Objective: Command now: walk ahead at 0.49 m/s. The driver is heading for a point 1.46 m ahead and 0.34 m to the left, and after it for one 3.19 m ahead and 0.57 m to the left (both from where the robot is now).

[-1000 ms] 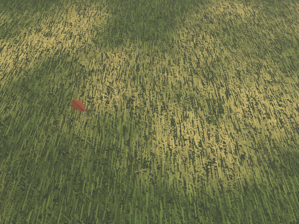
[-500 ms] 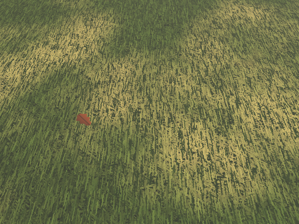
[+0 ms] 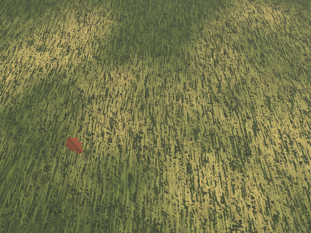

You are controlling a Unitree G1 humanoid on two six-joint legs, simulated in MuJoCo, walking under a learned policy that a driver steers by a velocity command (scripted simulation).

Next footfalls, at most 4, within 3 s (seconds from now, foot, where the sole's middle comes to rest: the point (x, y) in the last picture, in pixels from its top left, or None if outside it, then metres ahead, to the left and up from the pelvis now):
0.42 right None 0.41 -0.10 -0.77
0.96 left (145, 180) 0.71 0.08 -0.77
1.52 right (173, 126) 1.02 -0.05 -0.77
2.06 left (117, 106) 1.16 0.26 -0.77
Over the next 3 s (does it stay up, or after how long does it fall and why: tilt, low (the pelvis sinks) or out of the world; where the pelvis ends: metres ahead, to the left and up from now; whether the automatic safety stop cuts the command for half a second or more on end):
stays up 1.38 0.35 0.01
